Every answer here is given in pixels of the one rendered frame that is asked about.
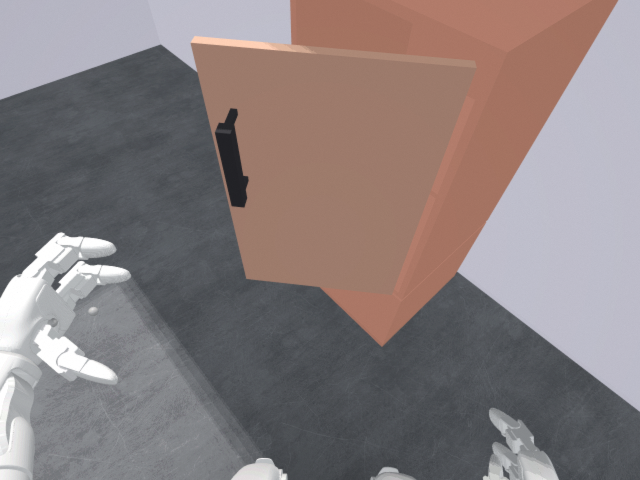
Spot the left robot shin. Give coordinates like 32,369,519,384
255,458,275,466

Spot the right robot shin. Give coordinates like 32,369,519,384
378,467,399,475

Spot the left robot forearm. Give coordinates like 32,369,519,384
0,351,42,480

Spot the handle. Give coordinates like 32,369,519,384
215,108,249,207

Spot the robot left hand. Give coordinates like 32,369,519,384
0,232,131,385

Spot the cupboard door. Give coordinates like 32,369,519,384
191,36,477,295

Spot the robot right hand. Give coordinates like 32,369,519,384
483,408,559,480

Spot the robot shin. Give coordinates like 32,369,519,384
378,467,399,475
255,458,275,466

